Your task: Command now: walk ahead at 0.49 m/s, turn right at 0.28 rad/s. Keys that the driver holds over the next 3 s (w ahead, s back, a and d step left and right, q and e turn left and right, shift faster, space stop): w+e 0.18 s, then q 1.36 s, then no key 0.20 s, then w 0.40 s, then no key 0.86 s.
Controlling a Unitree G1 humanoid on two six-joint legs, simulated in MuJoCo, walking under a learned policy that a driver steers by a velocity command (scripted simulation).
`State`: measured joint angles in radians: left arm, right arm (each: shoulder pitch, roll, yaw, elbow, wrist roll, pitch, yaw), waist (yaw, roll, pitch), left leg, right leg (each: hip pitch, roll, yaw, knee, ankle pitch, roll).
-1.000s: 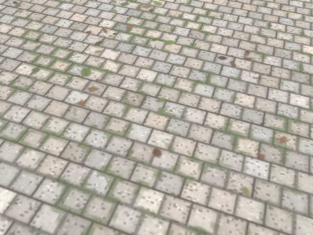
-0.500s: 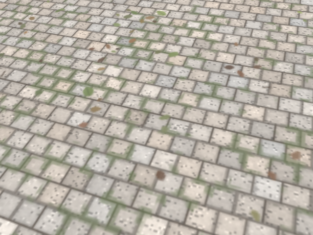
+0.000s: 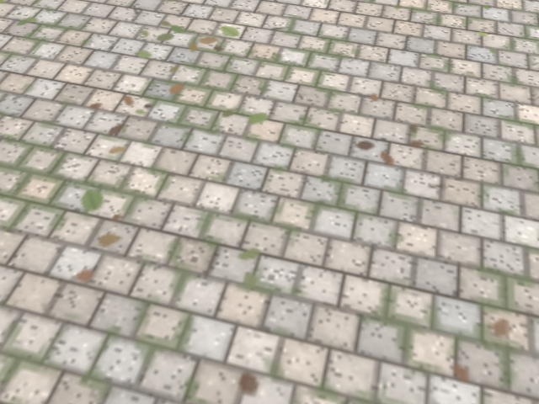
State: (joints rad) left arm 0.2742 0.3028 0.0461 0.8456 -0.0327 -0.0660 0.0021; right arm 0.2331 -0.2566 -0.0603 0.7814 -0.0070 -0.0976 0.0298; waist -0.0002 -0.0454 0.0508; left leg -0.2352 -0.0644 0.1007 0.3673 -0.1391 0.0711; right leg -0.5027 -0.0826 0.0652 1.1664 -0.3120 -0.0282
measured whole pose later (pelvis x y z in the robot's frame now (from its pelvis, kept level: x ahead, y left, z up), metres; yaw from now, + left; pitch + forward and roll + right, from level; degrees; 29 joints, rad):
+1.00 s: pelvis +0.29 -0.02 +0.00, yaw +15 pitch +2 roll -3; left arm 0.04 0.31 0.10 0.82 0.00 0.02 0.05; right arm 0.21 -0.29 -0.08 0.75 0.01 0.01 -0.03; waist -0.01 -0.03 0.05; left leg -0.29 -0.02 -0.04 0.46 -0.20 0.06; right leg -0.56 0.00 0.02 1.08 -0.39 0.06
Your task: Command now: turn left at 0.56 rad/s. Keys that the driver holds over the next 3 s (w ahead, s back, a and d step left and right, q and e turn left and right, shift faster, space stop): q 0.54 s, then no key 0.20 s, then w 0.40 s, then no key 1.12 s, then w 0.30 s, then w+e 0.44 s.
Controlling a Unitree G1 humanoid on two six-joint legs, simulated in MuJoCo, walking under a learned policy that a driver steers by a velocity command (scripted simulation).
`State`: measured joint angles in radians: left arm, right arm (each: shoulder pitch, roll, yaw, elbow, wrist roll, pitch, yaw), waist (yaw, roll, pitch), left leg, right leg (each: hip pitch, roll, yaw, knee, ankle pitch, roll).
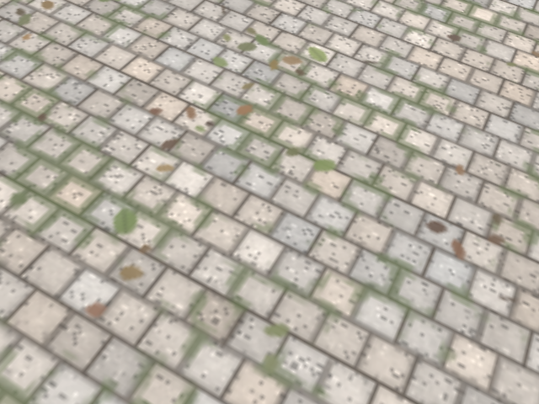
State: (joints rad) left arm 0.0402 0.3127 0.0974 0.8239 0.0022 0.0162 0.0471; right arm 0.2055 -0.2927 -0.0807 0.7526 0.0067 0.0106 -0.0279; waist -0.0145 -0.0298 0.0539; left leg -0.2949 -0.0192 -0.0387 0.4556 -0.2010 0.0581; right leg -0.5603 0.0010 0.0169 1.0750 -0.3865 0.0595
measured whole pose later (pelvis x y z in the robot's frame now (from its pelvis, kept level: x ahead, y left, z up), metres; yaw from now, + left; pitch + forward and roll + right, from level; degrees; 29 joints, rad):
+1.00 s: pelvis +0.03 +0.03 +0.01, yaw +25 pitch +1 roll -1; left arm 0.17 0.34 0.09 0.86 -0.01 -0.04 -0.01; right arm 0.29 -0.26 -0.05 0.76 0.00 -0.04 -0.01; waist -0.02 -0.03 0.00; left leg -0.10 -0.03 -0.02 0.27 -0.18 0.05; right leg -0.49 -0.07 0.00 0.82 -0.20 0.03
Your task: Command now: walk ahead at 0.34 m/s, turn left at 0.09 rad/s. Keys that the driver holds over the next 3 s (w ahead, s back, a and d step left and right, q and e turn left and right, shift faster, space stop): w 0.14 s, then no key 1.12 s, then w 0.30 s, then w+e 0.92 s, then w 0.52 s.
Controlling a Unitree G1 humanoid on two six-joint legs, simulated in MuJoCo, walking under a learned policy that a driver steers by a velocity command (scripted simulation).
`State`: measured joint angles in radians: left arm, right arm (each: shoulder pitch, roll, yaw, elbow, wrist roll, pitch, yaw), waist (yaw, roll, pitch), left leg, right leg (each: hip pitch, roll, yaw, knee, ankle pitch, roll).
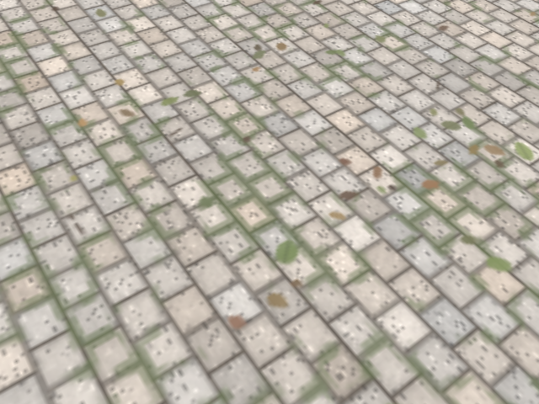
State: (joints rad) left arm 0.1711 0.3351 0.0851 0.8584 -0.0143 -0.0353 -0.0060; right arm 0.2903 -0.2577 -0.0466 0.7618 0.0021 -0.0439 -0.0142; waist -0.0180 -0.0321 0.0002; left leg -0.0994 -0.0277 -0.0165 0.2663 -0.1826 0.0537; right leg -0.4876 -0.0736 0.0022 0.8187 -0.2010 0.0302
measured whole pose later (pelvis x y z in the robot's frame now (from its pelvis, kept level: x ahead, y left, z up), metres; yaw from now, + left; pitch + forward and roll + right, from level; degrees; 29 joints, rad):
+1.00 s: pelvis +0.20 -0.06 -0.01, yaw +0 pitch -2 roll +0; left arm 0.14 0.28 0.02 1.00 0.00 0.01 0.01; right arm 0.14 -0.25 -0.05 0.94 0.00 0.00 -0.03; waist 0.01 0.00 0.05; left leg -0.21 0.02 -0.02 0.48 -0.24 -0.03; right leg -0.11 0.01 -0.04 0.46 -0.32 -0.02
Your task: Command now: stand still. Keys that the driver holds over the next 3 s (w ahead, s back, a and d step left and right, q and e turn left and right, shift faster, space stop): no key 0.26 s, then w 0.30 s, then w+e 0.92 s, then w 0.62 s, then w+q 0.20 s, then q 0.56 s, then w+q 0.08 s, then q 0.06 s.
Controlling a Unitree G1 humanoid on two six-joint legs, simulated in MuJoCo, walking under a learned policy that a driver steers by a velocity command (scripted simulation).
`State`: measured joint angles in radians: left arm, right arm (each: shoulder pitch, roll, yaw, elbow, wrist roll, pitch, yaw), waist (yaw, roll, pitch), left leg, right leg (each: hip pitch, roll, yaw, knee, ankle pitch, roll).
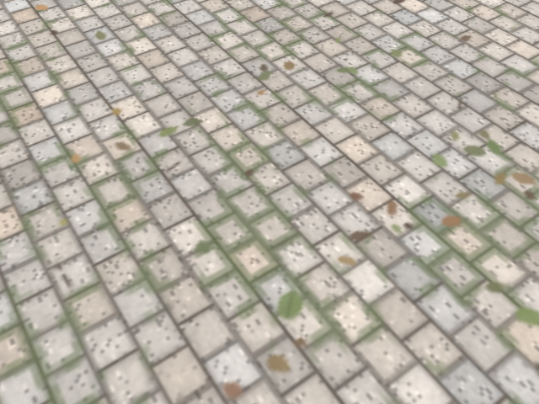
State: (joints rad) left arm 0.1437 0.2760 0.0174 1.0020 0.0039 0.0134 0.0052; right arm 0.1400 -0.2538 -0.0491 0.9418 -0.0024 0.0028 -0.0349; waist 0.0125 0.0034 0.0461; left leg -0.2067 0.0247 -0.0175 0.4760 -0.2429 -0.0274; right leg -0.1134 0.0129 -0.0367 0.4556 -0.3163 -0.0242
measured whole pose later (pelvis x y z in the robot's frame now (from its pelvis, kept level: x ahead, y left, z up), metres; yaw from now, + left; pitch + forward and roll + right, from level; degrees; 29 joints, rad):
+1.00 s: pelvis +0.23 +0.06 -0.01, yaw -11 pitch +1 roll +1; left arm 0.05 0.23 0.05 0.84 -0.03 -0.04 -0.05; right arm 0.38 -0.22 -0.04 1.06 -0.01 -0.09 -0.03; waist -0.06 -0.02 0.04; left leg 0.17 -0.02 0.25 0.19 -0.37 0.01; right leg -0.66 -0.07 -0.05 0.67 -0.01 -0.07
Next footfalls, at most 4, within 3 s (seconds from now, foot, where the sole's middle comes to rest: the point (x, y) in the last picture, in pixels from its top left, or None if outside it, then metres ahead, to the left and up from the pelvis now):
0.58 left None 0.12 0.16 -0.78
1.10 right None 0.44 -0.08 -0.78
1.56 left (289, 305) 0.78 -0.01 -0.78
2.06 right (413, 283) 0.85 -0.36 -0.78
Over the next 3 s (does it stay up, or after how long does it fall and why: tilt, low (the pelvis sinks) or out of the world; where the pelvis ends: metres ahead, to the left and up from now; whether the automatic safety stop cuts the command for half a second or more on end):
stays up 1.06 -0.37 -0.01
